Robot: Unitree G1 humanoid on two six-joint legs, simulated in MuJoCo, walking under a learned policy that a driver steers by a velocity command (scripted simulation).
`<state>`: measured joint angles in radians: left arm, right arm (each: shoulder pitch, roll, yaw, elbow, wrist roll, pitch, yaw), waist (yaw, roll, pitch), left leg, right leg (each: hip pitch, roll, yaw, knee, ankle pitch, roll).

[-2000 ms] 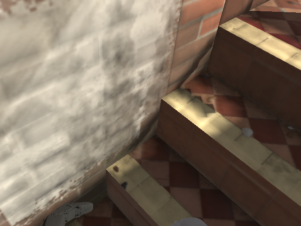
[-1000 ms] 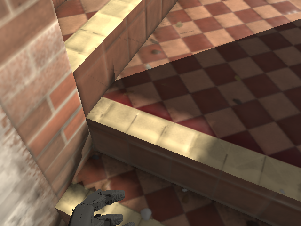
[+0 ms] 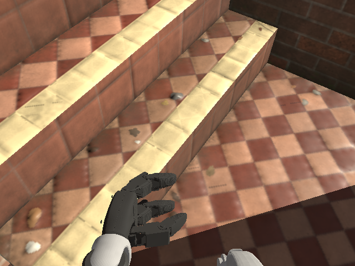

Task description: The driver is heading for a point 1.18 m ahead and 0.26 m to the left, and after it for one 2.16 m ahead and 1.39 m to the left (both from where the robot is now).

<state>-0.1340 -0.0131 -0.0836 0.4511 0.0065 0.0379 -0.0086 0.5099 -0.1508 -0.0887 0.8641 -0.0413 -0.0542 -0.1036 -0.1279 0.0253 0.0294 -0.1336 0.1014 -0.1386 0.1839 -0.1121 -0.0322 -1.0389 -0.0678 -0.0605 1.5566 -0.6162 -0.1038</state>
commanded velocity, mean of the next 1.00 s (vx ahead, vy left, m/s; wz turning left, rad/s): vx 0.41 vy -0.07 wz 0.45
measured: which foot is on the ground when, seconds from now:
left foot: down 0.00-0.04, up 0.06-0.82, down 0.84-1.00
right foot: up 0.00-0.00, down 0.02-0.82, up 0.84-1.00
